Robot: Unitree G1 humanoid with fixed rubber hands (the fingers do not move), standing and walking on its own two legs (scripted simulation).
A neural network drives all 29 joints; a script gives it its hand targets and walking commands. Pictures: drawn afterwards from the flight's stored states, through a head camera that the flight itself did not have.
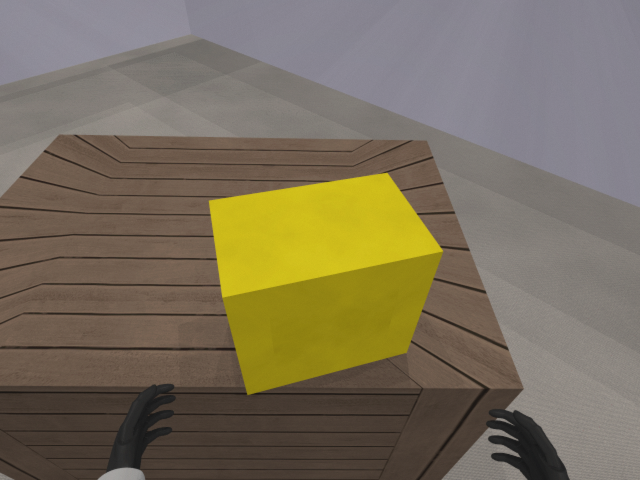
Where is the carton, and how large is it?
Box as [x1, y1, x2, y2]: [209, 173, 442, 394]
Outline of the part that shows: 387,173 209,200 222,297 247,394 406,352 441,256 442,250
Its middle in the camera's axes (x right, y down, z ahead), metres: +0.00 +0.06 +0.61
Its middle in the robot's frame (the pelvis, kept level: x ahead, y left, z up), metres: +0.42 +0.03 +0.00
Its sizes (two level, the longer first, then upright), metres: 0.278 0.179 0.256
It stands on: a pedestal, 0.65 m high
